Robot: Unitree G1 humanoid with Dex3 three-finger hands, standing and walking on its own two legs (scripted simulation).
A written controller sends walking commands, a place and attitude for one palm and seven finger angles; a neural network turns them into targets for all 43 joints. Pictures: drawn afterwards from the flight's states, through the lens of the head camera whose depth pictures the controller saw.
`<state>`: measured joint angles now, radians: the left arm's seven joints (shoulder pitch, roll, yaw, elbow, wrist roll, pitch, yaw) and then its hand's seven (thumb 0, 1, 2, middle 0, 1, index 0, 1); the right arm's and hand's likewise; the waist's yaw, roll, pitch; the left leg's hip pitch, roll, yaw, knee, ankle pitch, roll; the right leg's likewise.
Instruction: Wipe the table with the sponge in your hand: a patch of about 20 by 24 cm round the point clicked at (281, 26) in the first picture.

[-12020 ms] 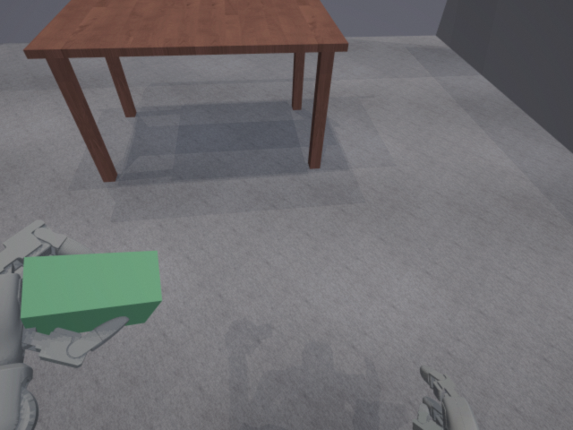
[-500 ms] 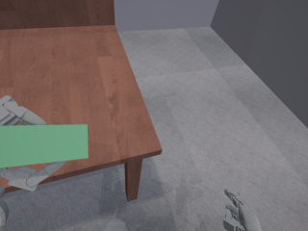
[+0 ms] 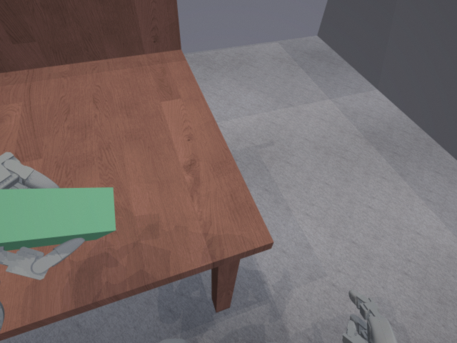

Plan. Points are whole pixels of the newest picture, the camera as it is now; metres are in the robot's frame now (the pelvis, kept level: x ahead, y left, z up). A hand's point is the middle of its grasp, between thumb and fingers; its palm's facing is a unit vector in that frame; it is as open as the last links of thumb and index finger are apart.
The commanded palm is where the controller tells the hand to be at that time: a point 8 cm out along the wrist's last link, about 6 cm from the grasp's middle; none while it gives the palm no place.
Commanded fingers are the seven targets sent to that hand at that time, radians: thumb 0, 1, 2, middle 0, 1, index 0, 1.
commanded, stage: shuffle to correct the standing spot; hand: left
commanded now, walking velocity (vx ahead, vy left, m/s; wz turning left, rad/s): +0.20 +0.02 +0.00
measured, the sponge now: (72, 218) +0.23 +0.23 +0.15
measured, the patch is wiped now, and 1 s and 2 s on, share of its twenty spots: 0.00 0.00 0.00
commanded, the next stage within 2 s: come to a stop and stand still in 0.18 s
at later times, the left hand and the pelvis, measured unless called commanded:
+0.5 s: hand (39, 176) +0.28 +0.28 +0.18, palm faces +0.36 -0.86 -0.37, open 9.6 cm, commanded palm +0.20 +0.32 +0.20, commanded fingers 0.00 0.10 1.30 -1.20 -1.60 -1.20 -1.60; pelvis +0.04 +0.04 +0.01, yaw -1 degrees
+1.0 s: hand (40, 215) +0.23 +0.26 +0.16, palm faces +0.26 -0.90 -0.33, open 9.6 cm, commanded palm +0.17 +0.32 +0.20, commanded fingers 0.00 0.10 1.30 -1.20 -1.60 -1.20 -1.60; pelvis +0.00 +0.05 +0.02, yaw -1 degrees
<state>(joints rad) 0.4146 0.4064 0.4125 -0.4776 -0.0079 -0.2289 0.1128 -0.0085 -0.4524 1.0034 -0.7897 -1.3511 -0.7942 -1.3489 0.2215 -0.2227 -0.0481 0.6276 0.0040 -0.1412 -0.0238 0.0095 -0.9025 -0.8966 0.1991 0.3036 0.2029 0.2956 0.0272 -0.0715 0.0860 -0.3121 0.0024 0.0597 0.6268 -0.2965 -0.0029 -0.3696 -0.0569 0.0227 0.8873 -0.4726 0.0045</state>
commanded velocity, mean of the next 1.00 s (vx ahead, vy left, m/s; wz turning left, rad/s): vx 0.03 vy -0.05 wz -0.01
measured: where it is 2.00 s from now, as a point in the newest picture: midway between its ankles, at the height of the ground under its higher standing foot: outside the picture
